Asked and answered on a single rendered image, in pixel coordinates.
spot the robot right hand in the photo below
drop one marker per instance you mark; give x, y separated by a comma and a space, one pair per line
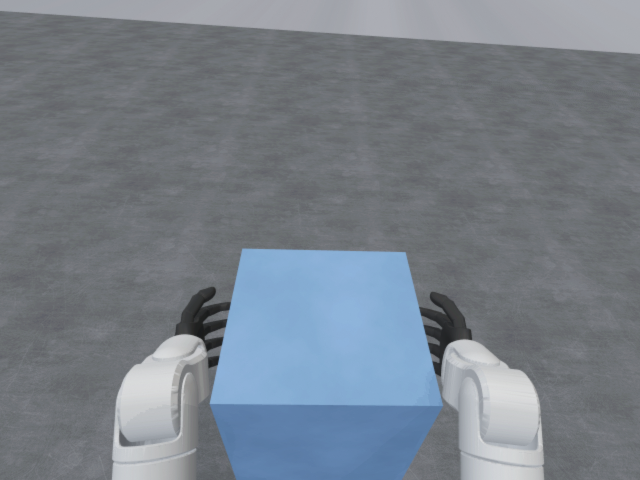
452, 323

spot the right robot forearm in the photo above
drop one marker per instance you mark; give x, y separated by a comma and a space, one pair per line
500, 431

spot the left robot forearm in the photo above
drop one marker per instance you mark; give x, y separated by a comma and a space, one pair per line
156, 415

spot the robot left hand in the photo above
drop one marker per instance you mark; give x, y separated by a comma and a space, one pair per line
193, 317

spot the carton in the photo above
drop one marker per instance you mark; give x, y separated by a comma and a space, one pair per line
325, 372

